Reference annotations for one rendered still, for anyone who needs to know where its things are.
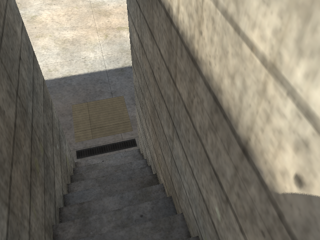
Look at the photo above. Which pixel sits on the stairs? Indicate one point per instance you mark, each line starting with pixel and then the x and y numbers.
pixel 117 197

